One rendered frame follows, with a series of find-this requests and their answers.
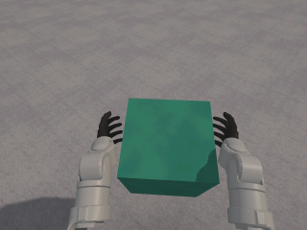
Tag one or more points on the left robot hand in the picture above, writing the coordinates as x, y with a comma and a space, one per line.
104, 128

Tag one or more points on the left robot forearm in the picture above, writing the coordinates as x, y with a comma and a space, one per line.
92, 207

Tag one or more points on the carton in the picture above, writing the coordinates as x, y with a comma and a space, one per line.
168, 148

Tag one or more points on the right robot forearm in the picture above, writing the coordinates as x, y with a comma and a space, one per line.
248, 208

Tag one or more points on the right robot hand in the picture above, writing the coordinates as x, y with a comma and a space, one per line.
230, 129

